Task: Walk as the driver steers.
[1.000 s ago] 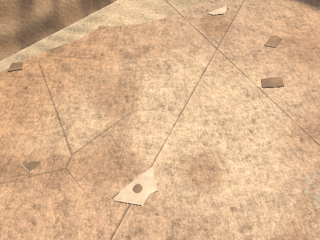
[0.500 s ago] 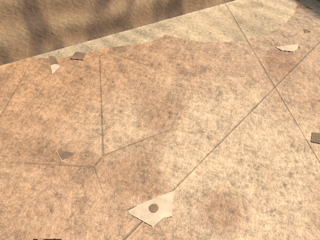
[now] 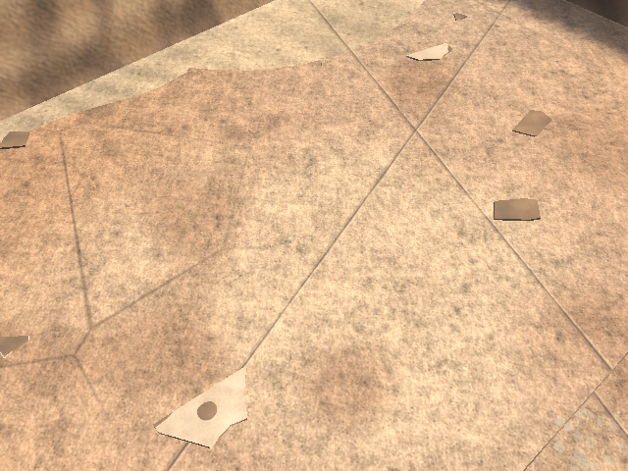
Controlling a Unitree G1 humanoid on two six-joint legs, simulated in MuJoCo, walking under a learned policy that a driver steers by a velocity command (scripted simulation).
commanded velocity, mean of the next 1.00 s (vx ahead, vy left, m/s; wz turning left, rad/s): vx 0.13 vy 0.00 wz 0.02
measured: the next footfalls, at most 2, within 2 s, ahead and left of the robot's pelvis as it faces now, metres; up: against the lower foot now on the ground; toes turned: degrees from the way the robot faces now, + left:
right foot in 0.22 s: -0.10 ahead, -0.18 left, -0.11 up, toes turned -8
left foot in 0.58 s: -0.02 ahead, +0.03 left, -0.11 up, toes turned -9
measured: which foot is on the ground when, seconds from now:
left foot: down 0.00-0.20, up 0.22-0.56, down 0.58-0.92, up 0.94-1.00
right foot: up 0.00-0.20, down 0.22-0.60, up 0.62-0.90, down 0.92-1.00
